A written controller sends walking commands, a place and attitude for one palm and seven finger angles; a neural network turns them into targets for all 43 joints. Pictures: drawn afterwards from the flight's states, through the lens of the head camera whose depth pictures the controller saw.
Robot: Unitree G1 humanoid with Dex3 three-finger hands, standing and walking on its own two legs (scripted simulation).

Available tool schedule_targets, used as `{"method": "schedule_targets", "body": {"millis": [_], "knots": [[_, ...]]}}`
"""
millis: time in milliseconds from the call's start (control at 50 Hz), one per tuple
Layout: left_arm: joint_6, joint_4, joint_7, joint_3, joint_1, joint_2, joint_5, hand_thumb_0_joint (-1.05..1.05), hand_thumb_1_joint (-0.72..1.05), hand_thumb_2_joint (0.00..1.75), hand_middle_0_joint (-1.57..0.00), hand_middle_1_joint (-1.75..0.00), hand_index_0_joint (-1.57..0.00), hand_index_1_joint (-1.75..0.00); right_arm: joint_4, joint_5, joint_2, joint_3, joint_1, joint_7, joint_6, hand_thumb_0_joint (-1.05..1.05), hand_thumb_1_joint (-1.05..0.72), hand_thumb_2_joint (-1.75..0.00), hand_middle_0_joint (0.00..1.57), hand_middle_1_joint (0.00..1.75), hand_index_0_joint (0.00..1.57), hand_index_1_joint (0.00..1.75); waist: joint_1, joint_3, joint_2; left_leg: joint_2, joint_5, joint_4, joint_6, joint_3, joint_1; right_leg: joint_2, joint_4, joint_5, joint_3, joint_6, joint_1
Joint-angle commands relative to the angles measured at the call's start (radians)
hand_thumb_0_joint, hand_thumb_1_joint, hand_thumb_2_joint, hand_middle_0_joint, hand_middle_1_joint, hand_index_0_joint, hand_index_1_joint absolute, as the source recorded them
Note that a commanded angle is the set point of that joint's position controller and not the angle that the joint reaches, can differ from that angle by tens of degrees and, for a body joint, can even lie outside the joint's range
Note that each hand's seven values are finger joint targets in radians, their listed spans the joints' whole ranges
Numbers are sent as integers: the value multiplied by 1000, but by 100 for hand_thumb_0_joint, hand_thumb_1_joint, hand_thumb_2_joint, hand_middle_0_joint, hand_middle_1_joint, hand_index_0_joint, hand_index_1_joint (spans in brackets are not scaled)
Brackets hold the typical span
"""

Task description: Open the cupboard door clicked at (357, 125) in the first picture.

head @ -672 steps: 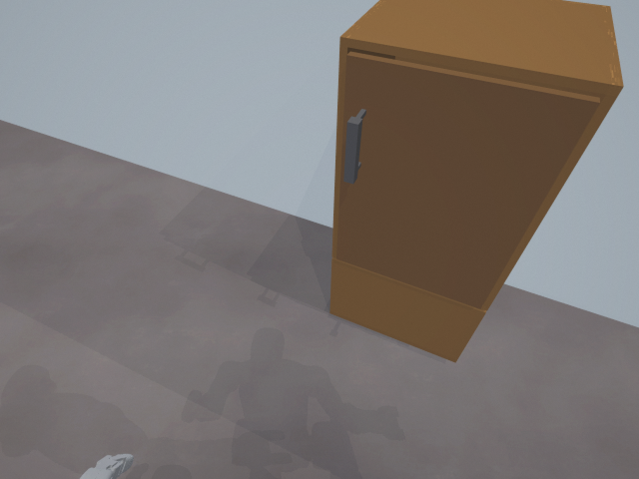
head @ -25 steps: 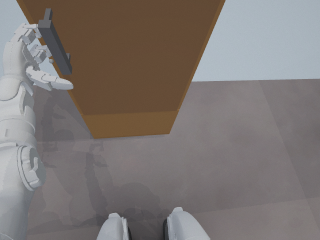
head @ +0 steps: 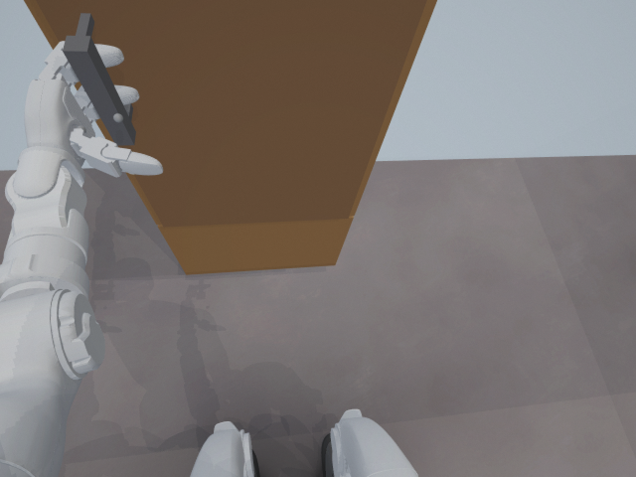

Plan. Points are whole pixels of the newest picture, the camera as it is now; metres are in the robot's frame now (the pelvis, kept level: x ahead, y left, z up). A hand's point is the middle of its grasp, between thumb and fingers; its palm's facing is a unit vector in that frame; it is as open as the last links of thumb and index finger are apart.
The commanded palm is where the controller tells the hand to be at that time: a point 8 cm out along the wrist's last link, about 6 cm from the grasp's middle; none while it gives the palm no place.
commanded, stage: slide the fingers in behind the handle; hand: left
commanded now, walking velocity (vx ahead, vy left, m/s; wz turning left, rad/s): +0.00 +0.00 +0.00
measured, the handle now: (107, 84) +0.58 +0.21 +0.08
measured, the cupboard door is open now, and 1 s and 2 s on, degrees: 0 0 24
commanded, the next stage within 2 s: close the thumb around the handle in 0.40 s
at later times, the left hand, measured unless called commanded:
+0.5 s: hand (120, 116) +0.53 +0.19 +0.08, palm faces -0.01 -1.00 +0.01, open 14.0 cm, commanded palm +0.51 +0.23 +0.08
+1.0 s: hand (125, 116) +0.53 +0.18 +0.08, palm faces +0.01 -1.00 -0.02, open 7.6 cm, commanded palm +0.51 +0.22 +0.08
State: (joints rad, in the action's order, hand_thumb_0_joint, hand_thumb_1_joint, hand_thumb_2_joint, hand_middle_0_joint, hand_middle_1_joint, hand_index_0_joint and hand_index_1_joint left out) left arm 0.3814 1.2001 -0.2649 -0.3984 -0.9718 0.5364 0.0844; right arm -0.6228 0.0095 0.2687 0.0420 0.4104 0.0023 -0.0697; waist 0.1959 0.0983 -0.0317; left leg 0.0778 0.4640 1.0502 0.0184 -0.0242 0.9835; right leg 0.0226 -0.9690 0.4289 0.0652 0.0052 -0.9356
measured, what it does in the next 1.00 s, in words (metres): stands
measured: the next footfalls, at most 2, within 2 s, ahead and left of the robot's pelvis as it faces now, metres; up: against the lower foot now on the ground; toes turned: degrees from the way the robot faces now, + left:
none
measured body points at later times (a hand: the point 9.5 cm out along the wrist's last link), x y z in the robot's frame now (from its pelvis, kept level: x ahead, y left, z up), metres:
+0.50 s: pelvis +0.00 +0.01 +0.00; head +0.15 +0.03 +0.42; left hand +0.53 +0.24 +0.08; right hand -0.02 -0.26 -0.11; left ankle +0.01 +0.11 -0.67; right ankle +0.01 -0.12 -0.67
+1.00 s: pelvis +0.00 +0.01 +0.00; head +0.15 +0.03 +0.42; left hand +0.53 +0.23 +0.08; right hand -0.01 -0.25 -0.11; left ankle +0.01 +0.11 -0.67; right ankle +0.01 -0.12 -0.67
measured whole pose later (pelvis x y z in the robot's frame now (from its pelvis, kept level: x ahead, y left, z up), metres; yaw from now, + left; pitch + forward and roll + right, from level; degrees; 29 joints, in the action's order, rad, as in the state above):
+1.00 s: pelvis +0.00 +0.01 +0.00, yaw +0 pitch +23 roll -4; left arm 0.39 1.22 -0.20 -0.38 -1.00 0.51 0.06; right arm -0.63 0.02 0.26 0.04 0.41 0.01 -0.06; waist 0.20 0.10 -0.04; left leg 0.07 0.47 1.06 0.03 -0.03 1.00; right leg 0.01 -0.98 0.44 0.06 0.00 -0.95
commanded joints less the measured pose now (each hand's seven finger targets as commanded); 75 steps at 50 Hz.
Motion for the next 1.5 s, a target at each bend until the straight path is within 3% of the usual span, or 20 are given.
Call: {"method": "schedule_targets", "body": {"millis": [0,40,60,160,180,260,340,360,420,480,640,700,760,840,980,1040,1060,1220,1320,1480], "knots": [[21,-184,10,-33,-430,249,9,0,-50,30,-30,-120,-30,-120,44,3,182,-69,184,-13,8,0,-90,-90,20,30,20,30,10,461,-82,-51,-361,-97,19,52,-340,36,112,-345,-38,4,225],[41,-212,23,-79,-453,311,9,0,-50,30,-30,-120,-30,-120,49,5,184,-65,187,-18,11,0,-90,-90,20,30,20,30,2,472,-77,-53,-364,-95,21,53,-326,37,106,-355,-44,7,251],[53,-227,23,-55,-458,288,2,0,-50,30,-30,-120,-30,-120,52,6,177,-67,182,-15,14,0,-90,-90,20,30,20,30,2,507,-108,-55,-378,-92,19,49,-342,35,100,-370,-48,5,254],[76,-188,11,-26,-439,254,-3,0,-50,30,-30,-120,-30,-120,38,5,179,-67,182,-14,20,0,-90,-90,20,30,20,30,12,468,-111,-48,-369,-90,14,60,-365,36,98,-329,-37,9,192],[67,-175,3,18,-457,199,2,0,-50,30,-30,-120,-30,-120,37,4,177,-67,178,-12,21,0,-90,-90,20,30,20,30,30,456,-120,-48,-348,-91,13,62,-373,37,103,-304,-36,7,164],[53,-181,-4,-24,-472,246,12,0,-50,30,-30,-120,-30,-120,35,5,187,-70,188,-17,23,0,-90,-90,20,30,20,30,15,505,-136,-47,-372,-91,12,69,-404,36,99,-303,-31,11,162],[63,-203,12,10,-528,205,7,0,-50,30,-30,-120,-30,-120,25,11,182,-67,192,-16,28,0,-90,-90,20,30,20,30,36,485,-149,-41,-394,-83,10,86,-434,38,89,-284,-19,13,101],[73,-232,22,-22,-545,253,2,0,-50,30,-30,-120,-30,-120,20,13,188,-70,192,-16,28,0,-90,-90,20,30,20,30,27,515,-170,-37,-408,-80,6,92,-457,37,87,-286,-20,12,98],[75,-224,38,-2,-511,206,0,0,-50,30,-30,-120,-30,-120,22,17,183,-71,189,-9,29,0,-90,-90,20,30,20,30,23,526,-181,-37,-442,-80,0,94,-484,37,84,-296,-13,14,92],[63,-198,45,-24,-460,230,-9,0,-50,30,-30,-120,-30,-120,28,15,186,-72,196,-7,19,0,-90,-90,20,30,20,30,11,541,-139,-39,-469,-80,2,90,-468,39,79,-332,-13,12,131],[49,-201,53,8,-459,170,-1,0,-5,49,-33,-125,-33,-125,34,14,182,-74,199,-3,7,0,-90,-90,20,30,20,30,23,469,-111,-35,-469,-96,2,92,-470,44,93,-327,-4,14,113],[62,-213,59,14,-469,154,2,0,12,56,-34,-127,-34,-127,28,16,179,-76,194,-2,9,0,-90,-90,20,30,20,30,21,487,-128,-34,-471,-93,-3,94,-487,42,91,-320,-5,13,98],[70,-191,68,-37,-466,225,-8,0,28,64,-36,-128,-36,-128,24,18,184,-73,202,-5,9,0,-90,-90,20,30,20,30,10,483,-108,-40,-457,-92,2,89,-444,40,86,-332,-12,13,134],[75,-189,68,32,-494,156,-23,0,51,73,-37,-131,-37,-131,25,19,177,-71,195,-3,13,0,-90,-90,20,30,20,30,31,460,-135,-39,-435,-90,2,94,-457,37,85,-298,-9,15,86],[72,-212,53,4,-468,185,-8,0,90,90,-40,-135,-40,-135,27,15,179,-74,192,-5,13,0,-90,-90,20,30,20,30,13,542,-136,-44,-471,-80,3,84,-467,37,83,-356,-17,12,149],[70,-220,55,33,-519,158,-9,0,90,90,-40,-135,-40,-135,22,16,177,-72,193,-7,15,0,-90,-90,20,30,20,30,35,502,-132,-45,-437,-83,9,85,-453,38,89,-335,-18,11,130],[71,-223,57,18,-507,179,-12,0,90,90,-40,-135,-40,-135,22,14,179,-74,190,-7,15,0,-90,-90,20,30,20,30,22,515,-145,-44,-431,-84,5,85,-456,38,91,-326,-18,11,132],[66,-196,56,48,-506,151,-12,0,90,90,-40,-135,-40,-135,10,15,180,-75,193,-6,14,0,-90,-90,20,30,20,30,40,483,-119,-46,-423,-82,9,82,-436,37,98,-335,-23,9,130],[63,-186,40,-21,-436,245,-17,0,90,90,-40,-135,-40,-135,22,12,183,-71,192,-11,12,0,-90,-90,20,30,20,30,6,520,-123,-52,-437,-80,13,67,-409,35,92,-376,-33,10,197],[69,-322,9,-25,-218,196,33,0,90,90,-40,-135,-40,-135,78,-3,169,-78,159,-5,1,0,-90,-90,20,30,20,30,-57,567,-108,-57,-512,-113,11,43,-442,38,97,-484,-30,10,315]]}}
